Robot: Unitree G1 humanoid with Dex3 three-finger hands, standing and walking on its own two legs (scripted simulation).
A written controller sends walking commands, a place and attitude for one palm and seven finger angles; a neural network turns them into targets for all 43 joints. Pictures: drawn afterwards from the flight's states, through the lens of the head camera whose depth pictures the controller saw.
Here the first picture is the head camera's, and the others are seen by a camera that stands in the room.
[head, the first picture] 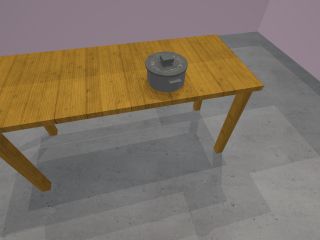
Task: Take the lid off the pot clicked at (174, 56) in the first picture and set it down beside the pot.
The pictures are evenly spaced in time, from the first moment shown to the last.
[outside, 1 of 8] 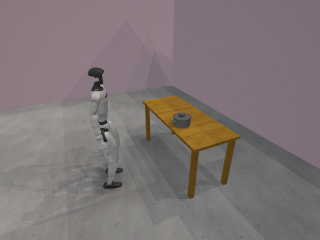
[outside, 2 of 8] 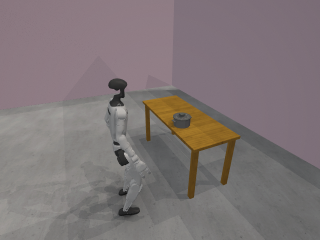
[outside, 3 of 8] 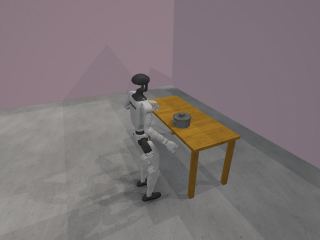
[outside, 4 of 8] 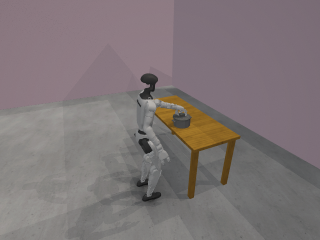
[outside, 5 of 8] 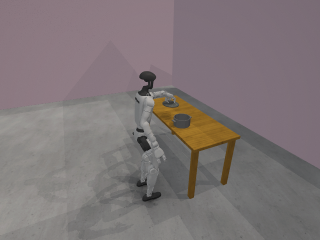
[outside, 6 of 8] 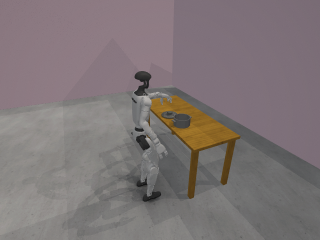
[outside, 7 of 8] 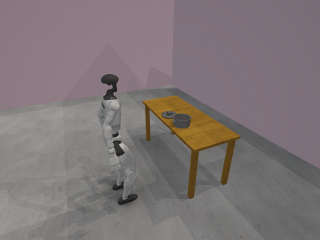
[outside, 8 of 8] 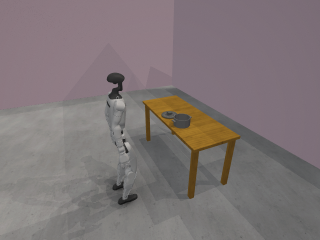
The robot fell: no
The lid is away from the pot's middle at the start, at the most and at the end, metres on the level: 0.00 0.26 0.26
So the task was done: yes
